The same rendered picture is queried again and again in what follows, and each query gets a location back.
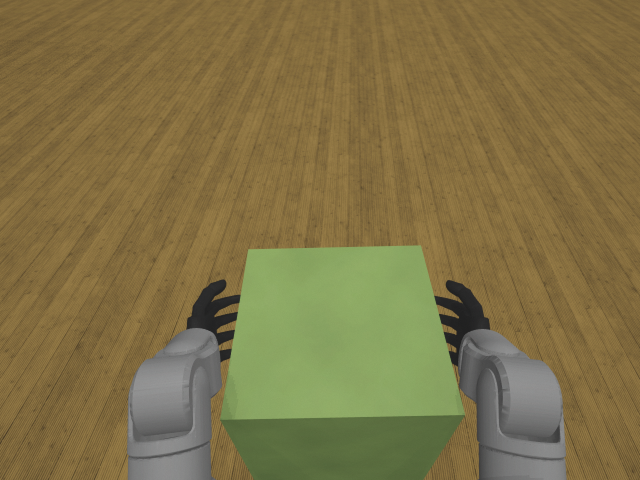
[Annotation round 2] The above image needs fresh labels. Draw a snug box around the robot right forearm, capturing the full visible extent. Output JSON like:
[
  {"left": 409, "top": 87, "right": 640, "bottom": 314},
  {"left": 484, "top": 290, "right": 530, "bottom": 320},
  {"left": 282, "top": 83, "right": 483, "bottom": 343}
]
[{"left": 458, "top": 329, "right": 567, "bottom": 480}]

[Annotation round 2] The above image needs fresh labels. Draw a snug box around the carton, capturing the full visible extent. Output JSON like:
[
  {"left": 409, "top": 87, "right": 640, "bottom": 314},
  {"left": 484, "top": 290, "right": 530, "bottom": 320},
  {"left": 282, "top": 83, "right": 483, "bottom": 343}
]
[{"left": 220, "top": 245, "right": 465, "bottom": 480}]

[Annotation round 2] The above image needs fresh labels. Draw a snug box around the robot right hand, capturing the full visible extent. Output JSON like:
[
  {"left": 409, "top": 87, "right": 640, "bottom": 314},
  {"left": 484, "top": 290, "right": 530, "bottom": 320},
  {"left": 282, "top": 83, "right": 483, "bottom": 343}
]
[{"left": 434, "top": 280, "right": 490, "bottom": 366}]

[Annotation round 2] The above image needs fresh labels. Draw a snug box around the robot left hand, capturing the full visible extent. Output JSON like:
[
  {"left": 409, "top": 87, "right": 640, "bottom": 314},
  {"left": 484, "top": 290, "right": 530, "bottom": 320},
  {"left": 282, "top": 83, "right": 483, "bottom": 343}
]
[{"left": 186, "top": 279, "right": 241, "bottom": 362}]

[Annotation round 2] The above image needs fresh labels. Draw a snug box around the robot left forearm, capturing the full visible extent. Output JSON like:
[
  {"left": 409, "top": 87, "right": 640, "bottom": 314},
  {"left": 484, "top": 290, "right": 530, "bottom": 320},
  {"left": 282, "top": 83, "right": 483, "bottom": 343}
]
[{"left": 127, "top": 328, "right": 222, "bottom": 480}]

